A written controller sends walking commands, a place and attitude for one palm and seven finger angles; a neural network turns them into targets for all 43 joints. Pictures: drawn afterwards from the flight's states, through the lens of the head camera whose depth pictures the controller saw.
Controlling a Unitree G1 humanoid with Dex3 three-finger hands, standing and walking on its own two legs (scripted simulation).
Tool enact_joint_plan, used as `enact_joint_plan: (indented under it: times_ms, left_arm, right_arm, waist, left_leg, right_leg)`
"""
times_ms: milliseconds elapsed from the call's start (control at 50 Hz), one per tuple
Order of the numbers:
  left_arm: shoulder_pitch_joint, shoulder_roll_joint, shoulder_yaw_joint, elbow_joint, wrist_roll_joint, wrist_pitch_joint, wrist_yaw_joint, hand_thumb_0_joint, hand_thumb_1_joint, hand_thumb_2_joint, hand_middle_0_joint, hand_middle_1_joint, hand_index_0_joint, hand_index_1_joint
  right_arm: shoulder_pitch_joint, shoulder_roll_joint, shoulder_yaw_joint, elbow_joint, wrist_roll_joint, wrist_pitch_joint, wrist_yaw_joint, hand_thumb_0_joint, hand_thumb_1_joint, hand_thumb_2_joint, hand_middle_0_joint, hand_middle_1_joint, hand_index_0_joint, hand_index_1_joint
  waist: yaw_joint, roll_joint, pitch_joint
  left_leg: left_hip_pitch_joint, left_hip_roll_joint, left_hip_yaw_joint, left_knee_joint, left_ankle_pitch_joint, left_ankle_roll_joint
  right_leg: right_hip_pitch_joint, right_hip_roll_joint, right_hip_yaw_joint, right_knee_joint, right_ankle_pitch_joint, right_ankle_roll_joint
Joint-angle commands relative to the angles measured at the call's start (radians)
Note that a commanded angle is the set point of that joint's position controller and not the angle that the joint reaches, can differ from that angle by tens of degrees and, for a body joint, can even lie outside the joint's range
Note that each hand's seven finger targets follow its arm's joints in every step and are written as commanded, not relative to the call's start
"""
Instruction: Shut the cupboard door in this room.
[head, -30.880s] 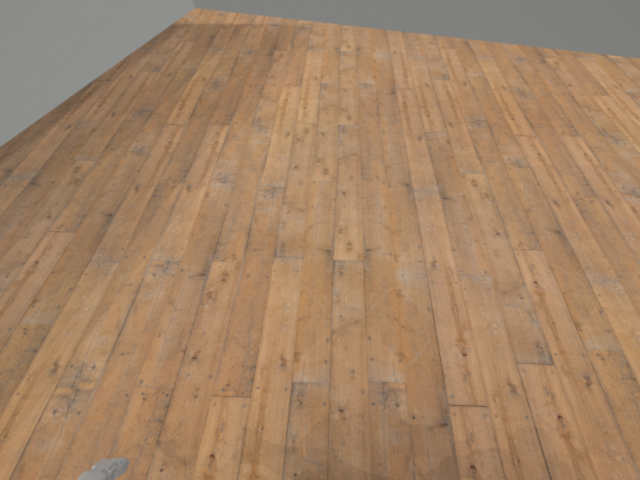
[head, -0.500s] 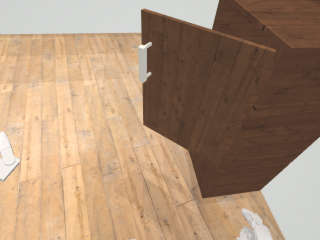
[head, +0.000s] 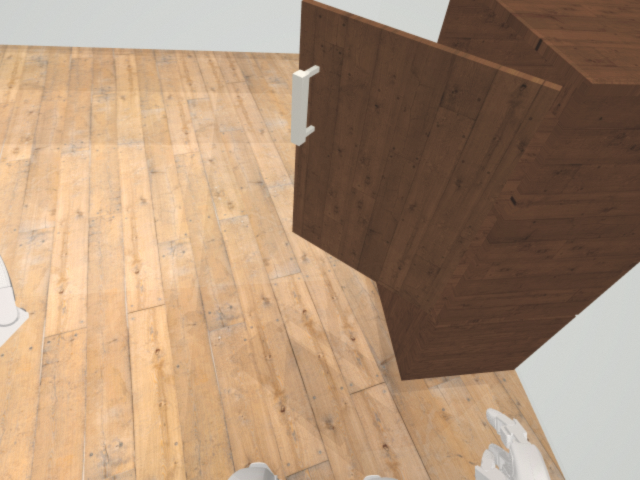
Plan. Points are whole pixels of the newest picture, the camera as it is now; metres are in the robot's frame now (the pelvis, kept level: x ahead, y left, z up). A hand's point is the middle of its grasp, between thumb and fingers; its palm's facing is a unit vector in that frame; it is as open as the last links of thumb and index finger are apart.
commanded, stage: step back with the hand held close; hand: left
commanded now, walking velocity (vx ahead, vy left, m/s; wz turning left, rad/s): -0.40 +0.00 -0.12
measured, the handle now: (305, 106) +0.75 +0.04 +0.07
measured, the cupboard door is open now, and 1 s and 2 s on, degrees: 48 48 48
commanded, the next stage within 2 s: stop stepping back and stand still in 0.22 s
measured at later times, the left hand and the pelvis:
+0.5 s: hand out of the picture +0.14 +0.27 +0.19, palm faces +0.39 -0.82 -0.42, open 7.4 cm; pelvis -0.07 +0.02 +0.01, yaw -4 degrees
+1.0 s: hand out of the picture +0.11 +0.28 +0.18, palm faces +0.39 -0.84 -0.38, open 7.4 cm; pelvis -0.10 +0.03 +0.02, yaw -6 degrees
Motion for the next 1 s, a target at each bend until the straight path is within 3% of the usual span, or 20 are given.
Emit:
enact_joint_plan:
  times_ms: [0, 80, 160, 180, 200, 260, 300, 340, 380, 420, 460, 500, 540, 600, 660, 700, 780, 840, 920, 980]
  left_arm:
    - [0.009, 0.153, 0.155, -0.157, -0.008, -0.069, 0.005, 0.0, 0.9, 0.9, -0.2, -0.3, -0.2, -0.3]
    - [-0.055, 0.109, 0.049, -0.189, -0.038, -0.082, -0.014, 0.0, 0.9, 0.9, -0.2, -0.3, -0.2, -0.3]
    - [-0.204, 0.137, 0.023, -0.238, -0.031, -0.091, -0.009, 0.0, 0.9, 0.9, -0.2, -0.3, -0.2, -0.3]
    - [-0.193, 0.154, 0.034, -0.244, -0.038, -0.082, -0.013, 0.0, 0.9, 0.9, -0.2, -0.3, -0.2, -0.3]
    - [-0.132, 0.198, 0.081, -0.247, -0.042, -0.073, -0.012, 0.0, 0.9, 0.9, -0.2, -0.3, -0.2, -0.3]
    - [0.001, 0.208, 0.129, -0.215, -0.069, -0.063, -0.024, 0.0, 0.9, 0.9, -0.2, -0.3, -0.2, -0.3]
    - [0.055, 0.273, 0.182, -0.199, -0.068, -0.058, -0.016, 0.0, 0.9, 0.9, -0.2, -0.3, -0.2, -0.3]
    - [0.084, 0.222, 0.142, -0.132, -0.059, -0.007, 0.001, 0.0, 0.9, 0.9, -0.2, -0.3, -0.2, -0.3]
    - [-0.003, 0.178, 0.093, -0.064, -0.051, 0.026, 0.017, 0.0, 0.9, 0.9, -0.2, -0.3, -0.2, -0.3]
    - [-0.1, 0.153, 0.053, -0.014, -0.035, 0.033, 0.024, 0.0, 0.9, 0.9, -0.2, -0.3, -0.2, -0.3]
    - [-0.125, 0.142, 0.028, -0.013, -0.029, 0.026, 0.024, 0.0, 0.9, 0.9, -0.2, -0.3, -0.2, -0.3]
    - [-0.11, 0.155, 0.036, -0.097, -0.033, 0.015, 0.014, 0.0, 0.9, 0.9, -0.2, -0.3, -0.2, -0.3]
    - [-0.136, 0.117, 0.004, -0.197, -0.022, 0.01, 0.013, 0.0, 0.9, 0.9, -0.2, -0.3, -0.2, -0.3]
    - [-0.065, 0.164, 0.042, -0.262, -0.013, 0.022, 0.018, 0.0, 0.9, 0.9, -0.2, -0.3, -0.2, -0.3]
    - [0.008, 0.145, 0.04, -0.232, -0.017, 0.036, 0.02, 0.0, 0.9, 0.9, -0.2, -0.3, -0.2, -0.3]
    - [0.049, 0.199, 0.104, -0.179, -0.022, 0.05, 0.026, 0.0, 0.9, 0.9, -0.2, -0.3, -0.2, -0.3]
    - [0.044, 0.143, 0.07, -0.083, -0.051, 0.07, 0.017, 0.0, 0.9, 0.9, -0.2, -0.3, -0.2, -0.3]
    - [0.023, 0.129, 0.04, -0.076, -0.052, 0.082, 0.015, 0.0, 0.9, 0.9, -0.2, -0.3, -0.2, -0.3]
    - [-0.113, 0.113, -0.014, -0.088, -0.033, 0.079, 0.018, 0.0, 0.9, 0.9, -0.2, -0.3, -0.2, -0.3]
    - [-0.165, 0.118, -0.012, -0.086, -0.02, 0.07, 0.023, 0.0, 0.9, 0.9, -0.2, -0.3, -0.2, -0.3]
  right_arm:
    - [-0.102, -0.156, -0.066, -0.137, -0.004, -0.097, -0.001, 0.0, -0.9, -0.9, 0.2, 0.3, 0.2, 0.3]
    - [-0.082, -0.127, -0.036, -0.067, -0.019, -0.121, 0.01, 0.0, -0.9, -0.9, 0.2, 0.3, 0.2, 0.3]
    - [-0.079, -0.105, -0.041, -0.037, -0.015, -0.12, -0.006, 0.0, -0.9, -0.9, 0.2, 0.3, 0.2, 0.3]
    - [-0.094, -0.106, -0.051, -0.056, -0.002, -0.114, -0.007, 0.0, -0.9, -0.9, 0.2, 0.3, 0.2, 0.3]
    - [-0.12, -0.107, -0.049, -0.078, -0.002, -0.11, -0.007, 0.0, -0.9, -0.9, 0.2, 0.3, 0.2, 0.3]
    - [-0.161, -0.094, -0.036, -0.135, -0.002, -0.073, 0.002, 0.0, -0.9, -0.9, 0.2, 0.3, 0.2, 0.3]
    - [-0.145, -0.082, -0.037, -0.131, -0.011, -0.051, 0.003, 0.0, -0.9, -0.9, 0.2, 0.3, 0.2, 0.3]
    - [-0.105, -0.081, -0.025, -0.123, -0.012, -0.026, 0.0, 0.0, -0.9, -0.9, 0.2, 0.3, 0.2, 0.3]
    - [-0.1, -0.091, -0.002, -0.124, -0.002, -0.016, -0.005, 0.0, -0.9, -0.9, 0.2, 0.3, 0.2, 0.3]
    - [-0.092, -0.13, -0.007, -0.112, 0.004, -0.036, -0.025, 0.0, -0.9, -0.9, 0.2, 0.3, 0.2, 0.3]
    - [-0.087, -0.152, -0.015, -0.115, 0.024, -0.065, -0.035, 0.0, -0.9, -0.9, 0.2, 0.3, 0.2, 0.3]
    - [-0.099, -0.152, -0.009, -0.117, 0.019, -0.096, -0.036, 0.0, -0.9, -0.9, 0.2, 0.3, 0.2, 0.3]
    - [-0.08, -0.137, -0.001, -0.115, 0.007, -0.114, -0.028, 0.0, -0.9, -0.9, 0.2, 0.3, 0.2, 0.3]
    - [-0.072, -0.138, -0.005, -0.113, 0.0, -0.136, -0.013, 0.0, -0.9, -0.9, 0.2, 0.3, 0.2, 0.3]
    - [-0.063, -0.124, 0.001, -0.112, -0.007, -0.127, -0.009, 0.0, -0.9, -0.9, 0.2, 0.3, 0.2, 0.3]
    - [-0.056, -0.121, 0.002, -0.103, -0.022, -0.111, -0.009, 0.0, -0.9, -0.9, 0.2, 0.3, 0.2, 0.3]
    - [-0.073, -0.111, -0.005, -0.113, -0.004, -0.071, -0.007, 0.0, -0.9, -0.9, 0.2, 0.3, 0.2, 0.3]
    - [-0.088, -0.107, -0.001, -0.112, -0.001, -0.052, -0.007, 0.0, -0.9, -0.9, 0.2, 0.3, 0.2, 0.3]
    - [-0.1, -0.116, 0.003, -0.1, 0.002, -0.059, -0.018, 0.0, -0.9, -0.9, 0.2, 0.3, 0.2, 0.3]
    - [-0.106, -0.124, 0.01, -0.106, -0.001, -0.067, -0.029, 0.0, -0.9, -0.9, 0.2, 0.3, 0.2, 0.3]
  waist:
    - [0.049, 0.21, -0.135]
    - [0.04, 0.18, -0.12]
    - [0.034, 0.102, -0.326]
    - [0.031, 0.028, -0.353]
    - [0.042, 0.039, -0.359]
    - [0.042, 0.106, -0.218]
    - [0.043, -0.051, -0.162]
    - [0.039, -0.157, -0.077]
    - [0.02, -0.117, -0.008]
    - [0.016, -0.038, 0.046]
    - [0.039, 0.017, -0.006]
    - [0.035, 0.195, -0.083]
    - [0.038, 0.232, -0.111]
    - [0.048, 0.161, -0.172]
    - [0.037, 0.247, -0.161]
    - [0.038, 0.195, -0.151]
    - [0.037, 0.022, -0.123]
    - [0.028, -0.016, -0.075]
    - [0.022, 0.009, -0.025]
    - [0.032, 0.107, -0.003]
  left_leg:
    - [-0.218, 0.303, -0.287, -0.42, -0.515, 0.079]
    - [0.168, 0.234, -0.22, -0.346, -0.186, -0.002]
    - [0.555, 0.152, -0.031, -0.173, 0.414, -0.059]
    - [0.59, 0.138, -0.004, -0.161, 0.373, -0.06]
    - [0.555, 0.138, -0.013, -0.197, 0.261, -0.056]
    - [0.328, 0.108, -0.015, -0.257, -0.189, -0.072]
    - [0.393, 0.019, 0.023, 0.03, -0.21, -0.126]
    - [0.284, -0.022, 0.0, 0.237, -0.174, -0.12]
    - [0.185, 0.014, -0.053, 0.131, -0.183, -0.091]
    - [0.223, 0.033, -0.09, -0.16, -0.138, -0.068]
    - [0.207, 0.088, -0.165, -0.312, -0.132, -0.034]
    - [0.177, 0.161, -0.32, -0.539, -0.476, -0.028]
    - [0.198, 0.198, -0.37, -0.57, -0.523, -0.027]
    - [0.253, 0.169, -0.271, -0.522, -0.417, -0.029]
    - [0.21, 0.118, -0.189, -0.489, -0.367, -0.068]
    - [0.187, 0.099, -0.17, -0.456, -0.313, -0.078]
    - [0.252, 0.055, -0.1, -0.329, -0.228, -0.086]
    - [0.314, 0.032, -0.072, -0.225, -0.166, -0.084]
    - [0.347, 0.049, -0.102, -0.248, -0.16, -0.069]
    - [0.26, 0.099, -0.201, -0.433, -0.363, -0.057]
  right_leg:
    - [0.361, 0.036, 0.004, 0.115, -0.135, -0.006]
    - [0.17, -0.014, 0.006, -0.3, -0.1, -0.028]
    - [0.095, -0.06, 0.034, -0.338, 0.284, -0.002]
    - [0.076, -0.045, 0.017, -0.317, 0.299, 0.033]
    - [0.092, -0.041, 0.005, -0.298, 0.236, 0.037]
    - [0.06, -0.064, 0.041, -0.358, -0.113, -0.029]
    - [-0.188, -0.227, 0.194, -0.521, -0.345, -0.131]
    - [-0.213, -0.335, 0.284, -0.545, -0.269, -0.203]
    - [-0.105, -0.285, 0.21, -0.478, -0.156, -0.151]
    - [-0.049, -0.162, 0.092, -0.398, -0.158, -0.081]
    - [0.117, -0.052, 0.045, -0.342, -0.017, -0.032]
    - [0.218, -0.001, -0.004, -0.205, -0.101, -0.012]
    - [0.227, -0.002, 0.01, -0.135, -0.088, -0.013]
    - [0.29, 0.004, -0.02, -0.246, -0.07, -0.022]
    - [0.349, -0.001, -0.043, -0.322, -0.066, -0.04]
    - [0.37, -0.019, -0.036, -0.377, -0.061, -0.053]
    - [0.243, -0.071, 0.028, -0.466, -0.17, -0.075]
    - [0.098, -0.128, 0.088, -0.52, -0.242, -0.102]
    - [0.041, -0.111, 0.064, -0.491, -0.225, -0.079]
    - [0.128, -0.042, 0.013, -0.405, -0.189, -0.048]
